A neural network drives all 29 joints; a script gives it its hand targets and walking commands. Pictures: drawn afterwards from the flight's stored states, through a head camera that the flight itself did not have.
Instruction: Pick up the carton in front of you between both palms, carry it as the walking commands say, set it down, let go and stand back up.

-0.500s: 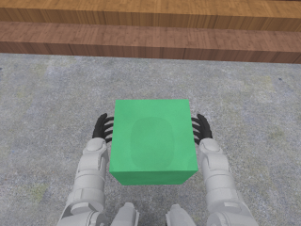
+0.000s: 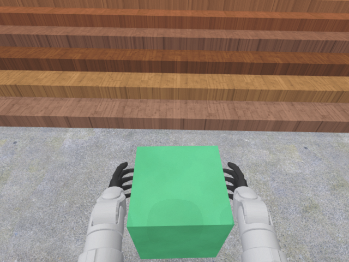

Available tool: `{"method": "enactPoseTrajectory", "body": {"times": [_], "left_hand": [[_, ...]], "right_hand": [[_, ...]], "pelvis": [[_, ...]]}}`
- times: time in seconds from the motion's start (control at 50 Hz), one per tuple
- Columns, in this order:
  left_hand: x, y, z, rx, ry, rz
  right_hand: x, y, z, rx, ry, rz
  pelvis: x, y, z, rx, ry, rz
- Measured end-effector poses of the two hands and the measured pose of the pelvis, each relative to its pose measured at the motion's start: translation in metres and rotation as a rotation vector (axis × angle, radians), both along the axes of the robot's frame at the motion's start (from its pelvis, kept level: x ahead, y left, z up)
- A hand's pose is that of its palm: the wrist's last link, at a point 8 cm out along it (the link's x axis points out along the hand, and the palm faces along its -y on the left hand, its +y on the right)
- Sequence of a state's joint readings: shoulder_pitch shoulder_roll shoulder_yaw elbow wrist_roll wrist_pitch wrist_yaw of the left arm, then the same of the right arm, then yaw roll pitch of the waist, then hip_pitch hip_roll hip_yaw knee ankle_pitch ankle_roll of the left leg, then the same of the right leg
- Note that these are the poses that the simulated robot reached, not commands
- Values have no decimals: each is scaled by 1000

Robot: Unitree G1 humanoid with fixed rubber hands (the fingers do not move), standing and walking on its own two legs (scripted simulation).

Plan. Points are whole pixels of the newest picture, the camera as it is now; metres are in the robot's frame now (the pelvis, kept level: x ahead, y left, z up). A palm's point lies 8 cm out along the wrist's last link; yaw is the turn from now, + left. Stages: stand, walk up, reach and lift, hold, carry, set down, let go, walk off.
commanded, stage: reach and lift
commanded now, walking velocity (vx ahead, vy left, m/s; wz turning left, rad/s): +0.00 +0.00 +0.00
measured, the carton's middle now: (178, 204) +0.30 +0.00 -0.05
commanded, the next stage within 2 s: hold in 0.94 s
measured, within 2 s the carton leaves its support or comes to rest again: neither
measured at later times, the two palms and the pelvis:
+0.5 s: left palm (115, 190) +0.29 +0.15 +0.03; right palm (240, 189) +0.29 -0.15 +0.03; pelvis -0.01 +0.00 +0.00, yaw +0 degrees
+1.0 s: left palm (114, 187) +0.29 +0.15 +0.04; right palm (241, 187) +0.29 -0.15 +0.04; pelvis +0.00 +0.00 +0.01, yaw +0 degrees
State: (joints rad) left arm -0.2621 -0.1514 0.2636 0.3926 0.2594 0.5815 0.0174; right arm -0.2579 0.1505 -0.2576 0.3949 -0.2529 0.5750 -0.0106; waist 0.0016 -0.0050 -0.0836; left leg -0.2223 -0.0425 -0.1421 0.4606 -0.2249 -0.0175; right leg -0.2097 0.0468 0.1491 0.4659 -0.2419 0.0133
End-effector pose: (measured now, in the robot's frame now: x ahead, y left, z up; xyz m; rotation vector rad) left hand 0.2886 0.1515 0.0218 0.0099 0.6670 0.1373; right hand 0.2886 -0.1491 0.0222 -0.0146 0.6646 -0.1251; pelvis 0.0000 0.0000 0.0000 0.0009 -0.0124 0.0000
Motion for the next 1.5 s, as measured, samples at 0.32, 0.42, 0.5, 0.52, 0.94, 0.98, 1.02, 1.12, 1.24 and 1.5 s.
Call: {"method": "enactPoseTrajectory", "body": {"times": [0.32, 0.42, 0.5, 0.52, 0.94, 0.98, 1.02, 1.12, 1.24, 1.5], "left_hand": [[-3, 2, 4, -3, 12, 3], [-1, 2, 7, -2, 10, 2], [1, 1, 8, 6, 11, -4], [1, 1, 9, 8, 12, -6], [1, 1, 18, 20, 13, -11], [0, 1, 20, 19, 7, -10], [-1, 1, 24, 18, -4, -10], [-4, 0, 34, 14, -21, -10], [-7, 0, 33, 10, 2, -8], [-7, 0, 34, 2, -7, -1]], "right_hand": [[-3, 2, 4, 4, 12, -1], [-1, 2, 7, 2, 10, -1], [1, 1, 9, -4, 12, 4], [1, 1, 9, -6, 12, 5], [2, 1, 18, -20, 13, 18], [1, 1, 20, -19, 8, 17], [0, 0, 24, -18, -4, 15], [-4, 0, 34, -14, -21, 10], [-8, -1, 33, -8, 3, 5], [-7, 0, 34, 0, -6, 0]], "pelvis": [[-14, 1, 0, 0, -47, 2], [-11, 1, 1, 0, -48, 2], [-7, 1, 2, 0, -50, 1], [-6, 1, 3, 0, -51, 1], [5, 0, 6, 0, -72, 2], [4, 0, 6, 0, -75, 3], [4, 0, 6, 0, -79, 3], [2, 0, 7, 0, -96, 3], [-4, 0, 6, 0, -111, 2], [-10, 1, 5, 0, -111, 1]]}}
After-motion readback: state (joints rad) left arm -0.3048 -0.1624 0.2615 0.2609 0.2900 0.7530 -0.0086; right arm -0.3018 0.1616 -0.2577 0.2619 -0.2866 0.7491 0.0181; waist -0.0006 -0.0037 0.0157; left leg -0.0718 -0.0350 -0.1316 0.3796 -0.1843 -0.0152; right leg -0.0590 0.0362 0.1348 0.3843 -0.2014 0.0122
